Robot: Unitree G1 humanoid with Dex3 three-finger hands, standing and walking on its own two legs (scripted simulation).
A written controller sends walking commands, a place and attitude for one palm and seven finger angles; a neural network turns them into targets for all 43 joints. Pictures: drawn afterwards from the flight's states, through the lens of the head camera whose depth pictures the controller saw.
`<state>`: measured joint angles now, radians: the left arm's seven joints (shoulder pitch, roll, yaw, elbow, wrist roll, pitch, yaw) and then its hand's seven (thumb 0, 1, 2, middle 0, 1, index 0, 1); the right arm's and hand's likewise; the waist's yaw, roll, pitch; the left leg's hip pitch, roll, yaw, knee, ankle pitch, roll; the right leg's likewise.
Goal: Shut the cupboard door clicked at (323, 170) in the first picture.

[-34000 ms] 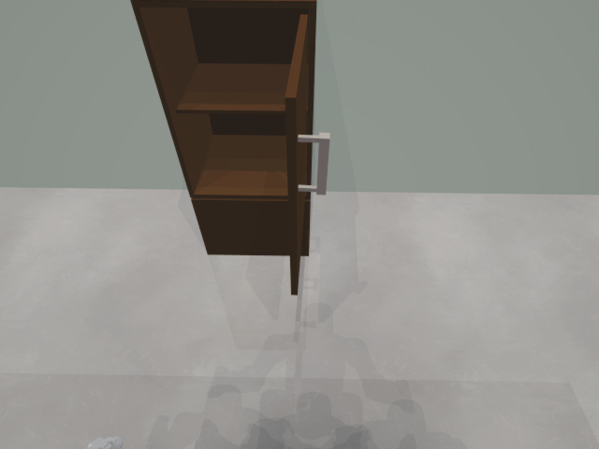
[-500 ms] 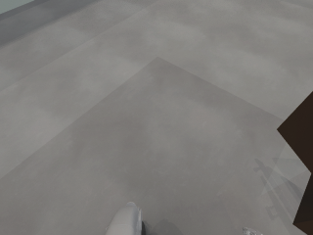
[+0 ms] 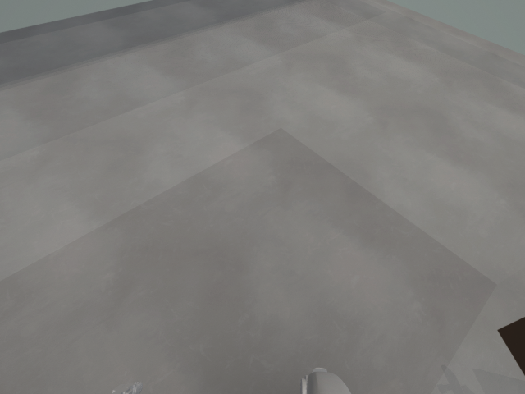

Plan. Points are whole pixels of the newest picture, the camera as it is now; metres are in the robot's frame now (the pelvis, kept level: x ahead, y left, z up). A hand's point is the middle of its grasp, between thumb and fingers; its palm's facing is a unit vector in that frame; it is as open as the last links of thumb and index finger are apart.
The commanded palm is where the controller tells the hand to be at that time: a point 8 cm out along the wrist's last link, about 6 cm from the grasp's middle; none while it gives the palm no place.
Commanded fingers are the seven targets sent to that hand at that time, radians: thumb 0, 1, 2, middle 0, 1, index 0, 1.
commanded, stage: turn to face it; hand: left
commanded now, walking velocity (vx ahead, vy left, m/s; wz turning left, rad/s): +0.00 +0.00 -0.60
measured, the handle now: out of the picture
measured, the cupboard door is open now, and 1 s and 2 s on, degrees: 57 57 57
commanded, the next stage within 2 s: none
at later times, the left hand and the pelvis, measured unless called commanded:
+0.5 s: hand (176, 373) +0.18 +0.15 -0.17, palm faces -0.22 -0.95 -0.21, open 7.4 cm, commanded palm none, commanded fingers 0.00 0.90 0.90 -0.20 -0.30 -0.20 -0.30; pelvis +0.09 -0.02 +0.00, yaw -16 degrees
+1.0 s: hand (210, 291) +0.33 +0.12 -0.16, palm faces -0.57 -0.77 -0.28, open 7.4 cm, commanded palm none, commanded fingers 0.00 0.90 0.90 -0.20 -0.30 -0.20 -0.30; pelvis +0.11 +0.00 -0.02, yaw -37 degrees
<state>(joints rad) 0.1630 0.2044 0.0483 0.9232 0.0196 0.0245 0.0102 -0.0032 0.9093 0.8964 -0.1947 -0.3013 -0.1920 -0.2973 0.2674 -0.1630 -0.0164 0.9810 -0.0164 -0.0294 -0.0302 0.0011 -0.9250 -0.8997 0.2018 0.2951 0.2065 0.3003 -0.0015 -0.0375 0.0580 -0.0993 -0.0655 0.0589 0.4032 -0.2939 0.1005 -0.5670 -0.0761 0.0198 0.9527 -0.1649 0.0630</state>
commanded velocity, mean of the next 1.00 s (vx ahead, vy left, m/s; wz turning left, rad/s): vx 0.00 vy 0.00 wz -0.60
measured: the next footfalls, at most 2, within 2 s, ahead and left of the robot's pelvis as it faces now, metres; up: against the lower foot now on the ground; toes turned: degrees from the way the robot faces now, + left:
right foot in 0.16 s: +0.12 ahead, -0.14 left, +0.00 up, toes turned -10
left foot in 0.60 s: +0.21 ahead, +0.11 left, +0.00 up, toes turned -20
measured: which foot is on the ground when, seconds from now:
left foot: down 0.00-0.18, up 0.20-0.58, down 0.60-0.98, up 1.00-1.00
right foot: up 0.00-0.14, down 0.16-0.60, up 0.62-0.98, down 1.00-1.00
